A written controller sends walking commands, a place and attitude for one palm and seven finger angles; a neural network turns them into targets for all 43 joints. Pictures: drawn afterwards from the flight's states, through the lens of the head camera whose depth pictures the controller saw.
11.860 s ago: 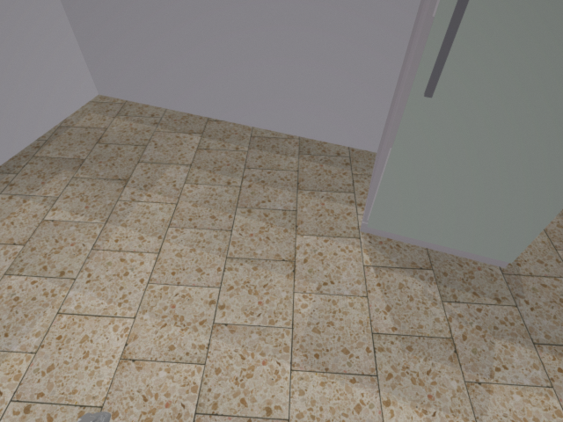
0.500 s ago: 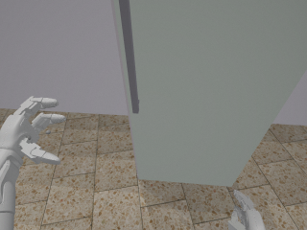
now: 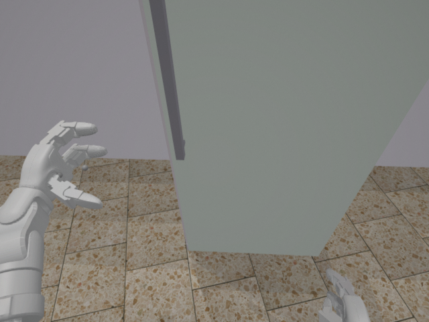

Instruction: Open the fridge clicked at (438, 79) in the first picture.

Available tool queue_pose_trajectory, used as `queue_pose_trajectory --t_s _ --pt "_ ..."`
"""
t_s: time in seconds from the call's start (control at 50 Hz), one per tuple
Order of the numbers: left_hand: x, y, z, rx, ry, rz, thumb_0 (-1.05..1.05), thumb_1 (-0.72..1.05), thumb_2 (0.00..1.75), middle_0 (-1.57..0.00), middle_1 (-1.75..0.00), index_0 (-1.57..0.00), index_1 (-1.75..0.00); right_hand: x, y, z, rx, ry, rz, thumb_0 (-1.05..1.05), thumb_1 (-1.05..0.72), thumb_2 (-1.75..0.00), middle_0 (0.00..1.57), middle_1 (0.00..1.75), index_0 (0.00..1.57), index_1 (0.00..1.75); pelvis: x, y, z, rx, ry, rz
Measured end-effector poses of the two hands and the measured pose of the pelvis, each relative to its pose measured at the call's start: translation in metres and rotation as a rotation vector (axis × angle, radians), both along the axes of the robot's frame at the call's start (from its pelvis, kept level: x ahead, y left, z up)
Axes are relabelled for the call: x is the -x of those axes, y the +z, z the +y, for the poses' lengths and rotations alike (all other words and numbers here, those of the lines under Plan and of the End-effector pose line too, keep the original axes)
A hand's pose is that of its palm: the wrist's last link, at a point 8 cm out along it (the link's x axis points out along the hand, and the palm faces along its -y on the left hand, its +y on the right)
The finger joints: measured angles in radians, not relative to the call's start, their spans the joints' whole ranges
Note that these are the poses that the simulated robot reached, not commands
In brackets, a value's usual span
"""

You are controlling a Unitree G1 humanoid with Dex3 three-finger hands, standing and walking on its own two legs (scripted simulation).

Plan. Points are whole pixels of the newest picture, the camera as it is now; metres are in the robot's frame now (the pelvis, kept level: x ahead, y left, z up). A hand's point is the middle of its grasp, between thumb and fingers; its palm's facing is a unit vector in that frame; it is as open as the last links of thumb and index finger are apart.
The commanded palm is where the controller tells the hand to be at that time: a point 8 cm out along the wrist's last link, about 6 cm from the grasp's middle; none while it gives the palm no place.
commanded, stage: move the hooked fingers beside the handle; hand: left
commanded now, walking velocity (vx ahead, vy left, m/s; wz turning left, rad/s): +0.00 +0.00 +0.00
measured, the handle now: (169, 67) +0.54 +0.14 +0.23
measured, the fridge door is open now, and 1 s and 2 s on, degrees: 0 0 0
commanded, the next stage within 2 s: feel for the door with the fingertips in 2.00 s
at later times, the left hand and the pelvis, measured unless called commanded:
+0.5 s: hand (114, 145) +0.38 +0.22 +0.16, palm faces +0.02 -1.00 +0.02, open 14.0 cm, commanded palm +0.36 +0.28 +0.15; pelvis +0.00 +0.01 +0.00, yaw -1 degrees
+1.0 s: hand (134, 124) +0.45 +0.21 +0.15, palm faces +0.03 -1.00 +0.03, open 14.0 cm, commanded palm +0.43 +0.26 +0.15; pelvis +0.00 +0.01 -0.01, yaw -1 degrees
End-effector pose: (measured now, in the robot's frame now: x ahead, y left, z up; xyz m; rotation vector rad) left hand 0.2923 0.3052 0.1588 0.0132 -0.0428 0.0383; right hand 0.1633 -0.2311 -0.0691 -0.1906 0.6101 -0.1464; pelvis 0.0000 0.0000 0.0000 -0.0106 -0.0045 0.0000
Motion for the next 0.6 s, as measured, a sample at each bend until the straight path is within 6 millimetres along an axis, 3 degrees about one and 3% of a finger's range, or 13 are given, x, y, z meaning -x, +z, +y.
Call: queue_pose_trajectory --t_s 0.24,0.46,0.6 --pt "-0.014 -0.005 0.006 0.022 0.034 0.018 -0.02 -0.50 0.30 -0.30 -1.20 -0.30 -1.20 0.014 -0.007 -0.007 0.020 -0.032 0.073 0.01 -0.90 -0.90 0.21 0.30 0.20 0.30 0.000 -0.001 0.002 0.004 0.001 0.008" --pt "-0.056 -0.002 -0.028 0.023 -0.023 0.015 -0.02 -0.50 0.30 -0.30 -1.20 -0.30 -1.20 0.033 -0.014 -0.006 0.022 -0.060 0.130 0.01 -0.90 -0.90 0.21 0.30 0.21 0.30 0.005 -0.001 0.007 0.006 -0.003 0.024" --pt "-0.076 -0.006 -0.027 0.024 0.012 0.044 -0.02 -0.50 0.30 -0.30 -1.20 -0.30 -1.20 0.054 -0.020 -0.009 0.014 -0.096 0.186 0.01 -0.90 -0.90 0.21 0.30 0.21 0.30 0.003 -0.001 0.007 0.006 -0.016 0.034"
